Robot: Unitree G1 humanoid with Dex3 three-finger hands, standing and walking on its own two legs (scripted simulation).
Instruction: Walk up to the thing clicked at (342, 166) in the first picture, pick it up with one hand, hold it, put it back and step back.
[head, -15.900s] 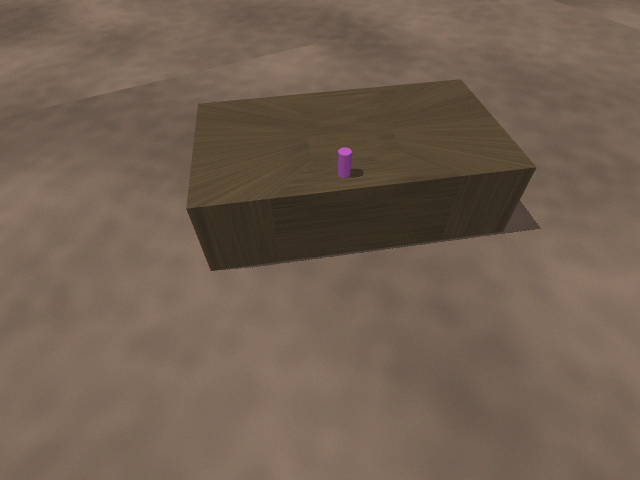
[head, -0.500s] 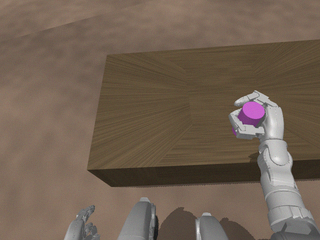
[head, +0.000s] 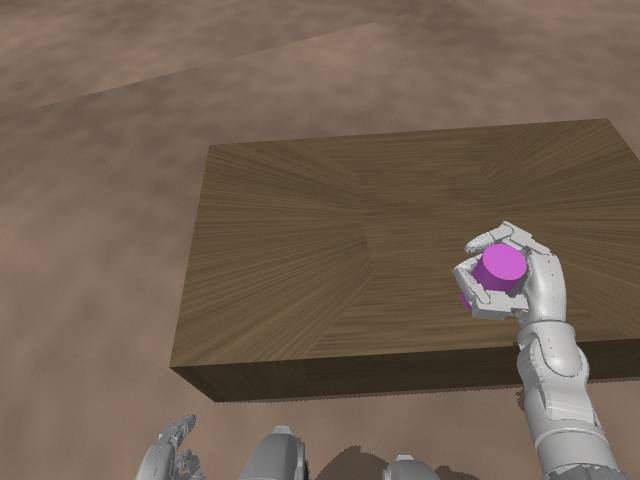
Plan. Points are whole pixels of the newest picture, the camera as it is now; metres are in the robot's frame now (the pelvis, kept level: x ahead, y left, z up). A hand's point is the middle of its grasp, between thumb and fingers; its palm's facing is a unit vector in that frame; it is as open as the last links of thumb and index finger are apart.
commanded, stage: lift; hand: right
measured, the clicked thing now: (490, 281) +0.35 -0.17 +0.03
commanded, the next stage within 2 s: hold in 0.34 s
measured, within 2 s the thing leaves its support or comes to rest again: neither
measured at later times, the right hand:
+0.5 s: hand (495, 281) +0.33 -0.16 +0.07, palm faces +0.02 +1.00 +0.00, open 6.4 cm
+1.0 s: hand (504, 283) +0.32 -0.17 +0.08, palm faces +0.02 +1.00 +0.00, open 6.4 cm
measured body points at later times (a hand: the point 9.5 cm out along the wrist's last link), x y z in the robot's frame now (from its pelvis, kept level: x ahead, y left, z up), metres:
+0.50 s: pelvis +0.01 +0.00 +0.01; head +0.06 -0.01 +0.46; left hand +0.15 +0.24 -0.09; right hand +0.33 -0.22 +0.07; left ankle +0.07 +0.13 -0.67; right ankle -0.02 -0.12 -0.67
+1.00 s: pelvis +0.01 +0.00 +0.02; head +0.05 +0.00 +0.47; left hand +0.15 +0.24 -0.08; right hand +0.32 -0.22 +0.09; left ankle +0.07 +0.13 -0.67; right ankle -0.02 -0.12 -0.67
